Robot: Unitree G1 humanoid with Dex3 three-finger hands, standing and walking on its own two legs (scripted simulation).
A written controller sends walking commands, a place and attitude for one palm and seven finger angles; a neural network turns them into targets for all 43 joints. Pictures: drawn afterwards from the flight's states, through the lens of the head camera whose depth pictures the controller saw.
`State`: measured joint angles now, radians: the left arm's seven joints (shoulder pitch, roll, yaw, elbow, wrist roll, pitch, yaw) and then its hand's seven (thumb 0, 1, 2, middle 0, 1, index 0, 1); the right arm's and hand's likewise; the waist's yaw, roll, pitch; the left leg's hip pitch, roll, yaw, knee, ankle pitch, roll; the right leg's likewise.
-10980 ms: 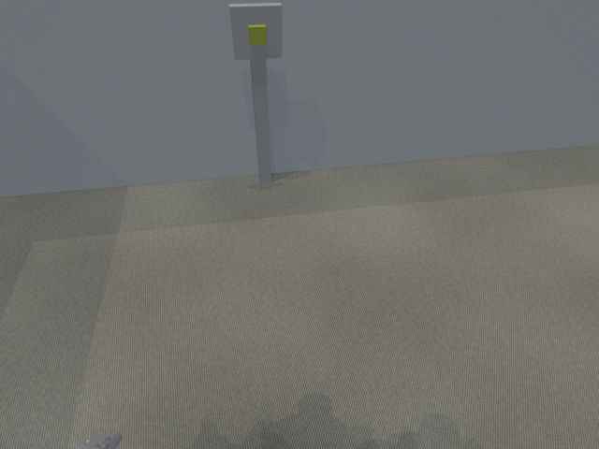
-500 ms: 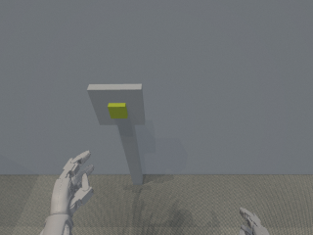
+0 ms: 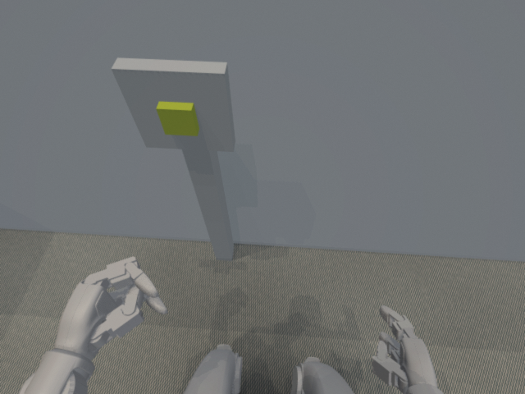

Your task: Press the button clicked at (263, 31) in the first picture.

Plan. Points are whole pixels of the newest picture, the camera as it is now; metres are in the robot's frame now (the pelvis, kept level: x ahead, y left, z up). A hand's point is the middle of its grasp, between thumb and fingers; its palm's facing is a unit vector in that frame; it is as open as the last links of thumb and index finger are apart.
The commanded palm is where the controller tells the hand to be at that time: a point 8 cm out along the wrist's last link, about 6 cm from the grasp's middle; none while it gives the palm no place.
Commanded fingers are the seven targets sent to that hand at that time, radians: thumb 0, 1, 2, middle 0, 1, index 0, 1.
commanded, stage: raise the hand and make a fist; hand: left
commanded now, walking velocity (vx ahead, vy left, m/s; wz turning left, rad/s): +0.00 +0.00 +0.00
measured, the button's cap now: (179, 117) +0.55 +0.19 +0.07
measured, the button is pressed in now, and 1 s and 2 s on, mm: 0 0 0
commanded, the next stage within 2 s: aim a knuckle at the button in 1.26 s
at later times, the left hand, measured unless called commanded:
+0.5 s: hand (88, 296) +0.23 +0.24 +0.07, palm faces +0.04 -1.00 -0.03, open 3.1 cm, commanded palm +0.20 +0.29 +0.06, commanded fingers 0.00 0.90 0.90 -1.30 -1.50 -1.30 -1.50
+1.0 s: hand (77, 284) +0.25 +0.26 +0.06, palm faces -0.03 -1.00 -0.03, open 3.1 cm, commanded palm +0.22 +0.32 +0.07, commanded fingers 0.00 0.90 0.90 -1.30 -1.50 -1.30 -1.50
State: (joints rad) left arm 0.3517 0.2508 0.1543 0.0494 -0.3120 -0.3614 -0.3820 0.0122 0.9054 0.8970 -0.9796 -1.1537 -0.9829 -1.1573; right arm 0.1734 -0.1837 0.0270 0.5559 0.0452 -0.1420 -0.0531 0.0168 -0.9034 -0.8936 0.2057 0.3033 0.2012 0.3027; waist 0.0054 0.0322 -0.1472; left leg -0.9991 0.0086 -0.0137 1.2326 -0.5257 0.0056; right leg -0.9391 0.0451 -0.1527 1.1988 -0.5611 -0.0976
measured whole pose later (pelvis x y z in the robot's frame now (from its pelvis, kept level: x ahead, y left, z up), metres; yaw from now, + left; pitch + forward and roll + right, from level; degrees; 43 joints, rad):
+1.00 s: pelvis +0.02 +0.06 +0.02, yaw -1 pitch +16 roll -4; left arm 0.37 0.28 0.20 0.00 -0.30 -0.35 -0.28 0.02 0.91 0.90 -1.30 -1.50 -1.30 -1.50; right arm 0.26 -0.24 0.02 0.49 0.03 -0.12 -0.03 0.02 -0.90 -0.89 0.21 0.30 0.20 0.30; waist -0.01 0.03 -0.16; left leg -0.91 -0.02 0.02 1.13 -0.51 0.09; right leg -0.84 0.03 -0.11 1.06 -0.50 -0.02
